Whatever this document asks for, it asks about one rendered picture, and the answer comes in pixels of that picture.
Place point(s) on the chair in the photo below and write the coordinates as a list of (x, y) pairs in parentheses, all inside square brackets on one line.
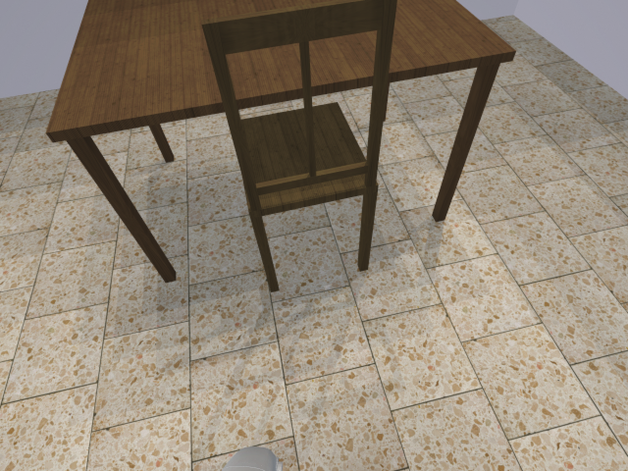
[(307, 156)]

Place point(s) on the table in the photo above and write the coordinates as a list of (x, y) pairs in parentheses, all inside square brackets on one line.
[(139, 63)]

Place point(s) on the left robot thigh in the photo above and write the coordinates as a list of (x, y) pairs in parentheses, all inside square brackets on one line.
[(254, 458)]

